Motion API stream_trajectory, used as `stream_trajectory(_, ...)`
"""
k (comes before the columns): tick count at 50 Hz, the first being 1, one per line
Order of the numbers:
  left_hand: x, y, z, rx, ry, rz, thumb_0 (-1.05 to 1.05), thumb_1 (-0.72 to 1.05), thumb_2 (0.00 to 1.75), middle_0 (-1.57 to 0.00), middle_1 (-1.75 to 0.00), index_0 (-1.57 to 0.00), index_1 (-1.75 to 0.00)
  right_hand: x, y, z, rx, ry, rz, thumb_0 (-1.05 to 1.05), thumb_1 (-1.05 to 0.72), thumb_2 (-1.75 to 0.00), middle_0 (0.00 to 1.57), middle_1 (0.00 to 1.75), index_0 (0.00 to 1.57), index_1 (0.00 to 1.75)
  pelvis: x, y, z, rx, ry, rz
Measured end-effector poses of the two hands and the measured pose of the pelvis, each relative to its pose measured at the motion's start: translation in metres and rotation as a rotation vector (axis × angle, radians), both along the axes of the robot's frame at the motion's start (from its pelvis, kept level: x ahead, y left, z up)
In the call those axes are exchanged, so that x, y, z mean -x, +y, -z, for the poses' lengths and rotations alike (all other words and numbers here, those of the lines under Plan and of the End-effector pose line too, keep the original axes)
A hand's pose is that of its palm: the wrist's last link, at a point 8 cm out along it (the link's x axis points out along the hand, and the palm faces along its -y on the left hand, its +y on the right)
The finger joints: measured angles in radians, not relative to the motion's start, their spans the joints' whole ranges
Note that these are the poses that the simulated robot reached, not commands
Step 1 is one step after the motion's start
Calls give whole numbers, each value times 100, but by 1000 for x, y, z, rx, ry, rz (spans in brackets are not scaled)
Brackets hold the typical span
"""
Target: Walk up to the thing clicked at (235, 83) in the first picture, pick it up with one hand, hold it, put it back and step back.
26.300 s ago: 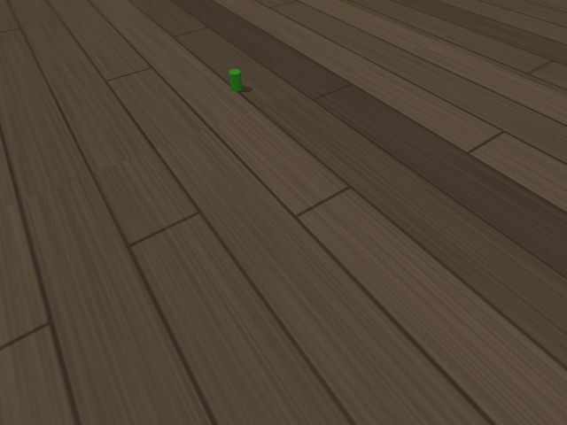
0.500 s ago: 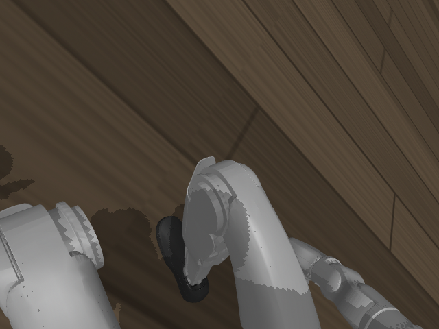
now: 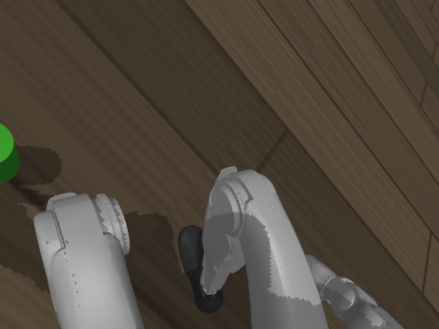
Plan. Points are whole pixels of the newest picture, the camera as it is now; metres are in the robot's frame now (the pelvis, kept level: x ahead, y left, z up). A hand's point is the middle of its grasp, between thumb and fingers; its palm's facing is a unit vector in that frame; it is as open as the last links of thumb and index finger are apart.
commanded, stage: rise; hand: left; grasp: from the side
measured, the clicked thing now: out of the picture +0.43 +0.29 -0.24
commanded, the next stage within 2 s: home in 0.14 s
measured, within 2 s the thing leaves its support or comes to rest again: neither
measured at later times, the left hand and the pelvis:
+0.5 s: hand out of the picture +0.32 +0.41 +0.00, palm faces +0.35 -0.81 -0.47, open 17.4 cm; pelvis +0.01 +0.00 +0.08, yaw +8 degrees
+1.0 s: hand out of the picture +0.25 +0.28 +0.21, palm faces +0.33 -0.85 -0.40, open 17.1 cm; pelvis +0.06 -0.02 +0.31, yaw +14 degrees
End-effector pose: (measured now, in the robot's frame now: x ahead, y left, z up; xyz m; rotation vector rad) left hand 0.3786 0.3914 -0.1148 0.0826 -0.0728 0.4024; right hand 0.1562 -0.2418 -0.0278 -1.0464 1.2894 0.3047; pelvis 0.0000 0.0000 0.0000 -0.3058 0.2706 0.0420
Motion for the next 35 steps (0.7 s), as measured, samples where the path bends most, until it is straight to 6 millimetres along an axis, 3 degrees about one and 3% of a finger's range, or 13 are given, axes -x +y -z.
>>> stream_trajectory(6,33,8,-14,60,129,13,-1,-60,6,-5,-5,-6,-4,-21,7,0,-94,-83,53,0,-90,-90,21,30,21,30,-2,1,-13,-18,65,-20)
stream_trajectory(11,41,18,-22,27,299,15,-1,-58,7,-6,-5,-6,-5,-37,10,-2,-140,-162,144,0,-91,-90,21,30,21,30,-1,-2,-22,-45,106,-35)
stream_trajectory(14,46,32,-44,-34,346,-14,-1,-58,8,-8,-6,-7,-7,-42,12,-6,-172,-192,192,0,-94,-91,21,30,21,30,-2,-4,-31,-58,136,-44)
stream_trajectory(19,60,57,-103,-138,409,-99,-1,-56,8,-8,-7,-7,-7,-39,11,-8,-225,-192,295,0,-93,-91,21,30,21,30,-6,-4,-51,-80,205,-62)
stream_trajectory(22,74,62,-133,-178,486,-132,-1,-55,7,-7,-6,-7,-7,-36,9,-8,-265,-179,367,0,-92,-90,20,30,21,30,-9,-3,-66,-97,249,-71)
stream_trajectory(28,109,31,-168,-195,674,-109,-1,-54,6,-6,-6,-6,-6,-38,11,-21,-337,-161,467,0,-91,-90,20,30,21,30,-12,-6,-105,-138,300,-82)
stream_trajectory(35,140,-24,-216,-126,792,-95,-1,-51,8,-7,-6,-7,-7,-66,16,-82,-389,-239,479,1,-90,-90,21,30,21,30,-23,-17,-171,-181,310,-99)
